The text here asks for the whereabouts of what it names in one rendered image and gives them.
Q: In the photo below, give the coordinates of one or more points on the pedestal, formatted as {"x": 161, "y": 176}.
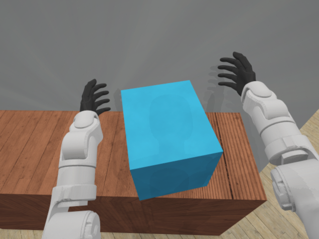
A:
{"x": 30, "y": 146}

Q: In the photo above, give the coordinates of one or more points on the left robot hand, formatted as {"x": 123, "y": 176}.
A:
{"x": 88, "y": 98}

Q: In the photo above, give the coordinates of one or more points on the left robot forearm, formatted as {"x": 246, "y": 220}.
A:
{"x": 77, "y": 163}

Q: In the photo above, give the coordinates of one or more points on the carton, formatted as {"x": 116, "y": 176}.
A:
{"x": 171, "y": 144}

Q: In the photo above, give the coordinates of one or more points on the robot left upper arm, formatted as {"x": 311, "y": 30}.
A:
{"x": 73, "y": 225}

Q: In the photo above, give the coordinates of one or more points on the right robot forearm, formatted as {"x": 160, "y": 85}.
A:
{"x": 283, "y": 141}

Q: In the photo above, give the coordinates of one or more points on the robot right upper arm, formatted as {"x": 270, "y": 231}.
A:
{"x": 296, "y": 187}

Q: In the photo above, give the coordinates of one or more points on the right robot hand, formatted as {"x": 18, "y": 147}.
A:
{"x": 243, "y": 71}

